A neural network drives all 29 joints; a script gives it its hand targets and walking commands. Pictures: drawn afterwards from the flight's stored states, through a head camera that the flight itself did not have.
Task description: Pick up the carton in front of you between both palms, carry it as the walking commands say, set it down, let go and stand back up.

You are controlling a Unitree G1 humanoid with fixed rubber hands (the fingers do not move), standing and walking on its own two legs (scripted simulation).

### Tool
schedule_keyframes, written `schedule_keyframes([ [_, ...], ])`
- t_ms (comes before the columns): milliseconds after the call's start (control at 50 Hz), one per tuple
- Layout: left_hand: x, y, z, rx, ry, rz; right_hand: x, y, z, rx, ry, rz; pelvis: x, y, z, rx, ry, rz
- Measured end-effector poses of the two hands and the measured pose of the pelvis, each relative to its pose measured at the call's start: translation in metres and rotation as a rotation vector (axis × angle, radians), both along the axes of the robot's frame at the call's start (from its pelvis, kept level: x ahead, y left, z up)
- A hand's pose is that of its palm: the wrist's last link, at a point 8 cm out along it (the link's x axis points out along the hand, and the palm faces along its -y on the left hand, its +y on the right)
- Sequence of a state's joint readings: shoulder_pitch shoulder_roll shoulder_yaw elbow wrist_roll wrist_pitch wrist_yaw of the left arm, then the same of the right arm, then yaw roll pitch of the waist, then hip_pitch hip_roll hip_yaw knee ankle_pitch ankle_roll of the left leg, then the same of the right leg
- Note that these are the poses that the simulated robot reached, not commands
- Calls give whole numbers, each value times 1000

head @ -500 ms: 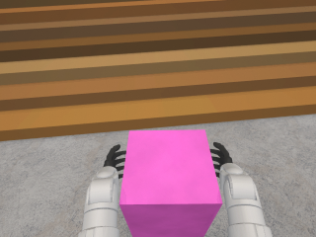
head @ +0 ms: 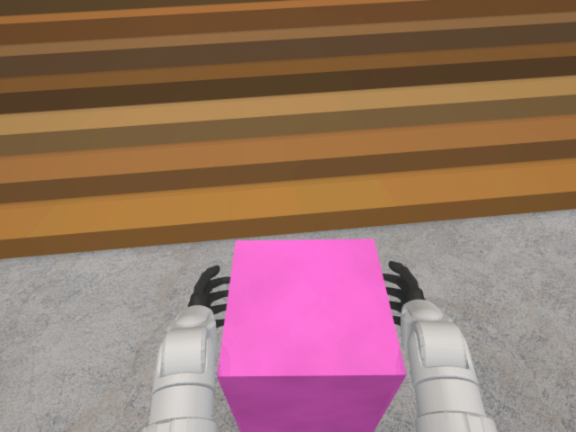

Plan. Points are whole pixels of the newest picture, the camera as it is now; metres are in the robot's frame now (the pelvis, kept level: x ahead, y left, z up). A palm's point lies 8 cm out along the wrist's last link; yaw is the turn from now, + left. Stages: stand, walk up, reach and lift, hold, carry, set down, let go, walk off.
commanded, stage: hold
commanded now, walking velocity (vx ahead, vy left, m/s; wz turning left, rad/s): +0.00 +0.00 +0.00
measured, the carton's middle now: (305, 340) +0.28 +0.00 -0.02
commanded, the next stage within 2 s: carry in 0.48 s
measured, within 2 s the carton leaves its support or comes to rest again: neither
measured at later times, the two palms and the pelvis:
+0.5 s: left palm (201, 317) +0.28 +0.15 +0.05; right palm (412, 312) +0.28 -0.15 +0.05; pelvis +0.00 +0.00 +0.00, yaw +0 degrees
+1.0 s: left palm (208, 244) +0.40 +0.15 +0.08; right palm (393, 238) +0.40 -0.15 +0.08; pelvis +0.15 +0.00 -0.01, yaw +3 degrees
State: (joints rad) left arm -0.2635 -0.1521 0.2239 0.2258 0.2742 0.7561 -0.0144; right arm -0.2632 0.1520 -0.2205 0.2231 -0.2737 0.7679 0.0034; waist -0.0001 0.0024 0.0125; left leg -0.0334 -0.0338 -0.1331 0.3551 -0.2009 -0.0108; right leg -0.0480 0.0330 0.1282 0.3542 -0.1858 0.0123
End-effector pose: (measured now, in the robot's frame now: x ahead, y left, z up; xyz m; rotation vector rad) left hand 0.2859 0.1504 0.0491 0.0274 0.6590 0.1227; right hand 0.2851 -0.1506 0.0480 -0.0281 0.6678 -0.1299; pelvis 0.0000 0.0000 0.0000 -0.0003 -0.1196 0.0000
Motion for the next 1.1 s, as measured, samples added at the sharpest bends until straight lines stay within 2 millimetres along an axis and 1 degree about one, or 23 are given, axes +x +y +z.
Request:
schedule_keyframes([
  [480,-2,-1,0,-1,-1,3,-2,-1,0,4,-1,0,-3,-1,-1,0,9,2],
  [560,1,0,2,1,-14,7,3,0,1,7,-14,1,1,-1,-3,-2,71,11],
  [640,11,6,9,-11,-52,24,15,6,9,20,-53,-5,10,3,-8,-5,124,29],
  [740,30,22,19,-42,-75,54,39,23,24,36,-76,-8,38,16,-12,11,166,13],
  [780,41,25,24,-42,-61,59,49,26,27,40,-62,-11,51,18,-10,0,185,-6],
  [820,54,23,29,-54,-43,60,58,24,30,45,-43,-22,66,17,-6,-16,201,-11],
  [860,68,17,34,-69,-37,60,69,18,34,55,-38,-38,82,14,-4,-28,212,-11],
  [900,83,9,37,-67,-48,49,81,10,35,65,-50,-53,100,10,-7,-33,212,-4],
  [940,99,2,36,-55,-63,41,95,3,33,70,-66,-64,120,5,-14,-36,211,21],
  [980,109,1,33,-50,-39,46,108,2,32,74,-42,-62,139,3,-13,-31,217,42],
  [1040,123,8,33,-59,7,84,133,9,35,77,6,-33,169,3,-5,-8,225,52],
  [1100,146,20,39,-63,15,125,167,22,40,83,17,1,200,7,0,9,227,49],
])
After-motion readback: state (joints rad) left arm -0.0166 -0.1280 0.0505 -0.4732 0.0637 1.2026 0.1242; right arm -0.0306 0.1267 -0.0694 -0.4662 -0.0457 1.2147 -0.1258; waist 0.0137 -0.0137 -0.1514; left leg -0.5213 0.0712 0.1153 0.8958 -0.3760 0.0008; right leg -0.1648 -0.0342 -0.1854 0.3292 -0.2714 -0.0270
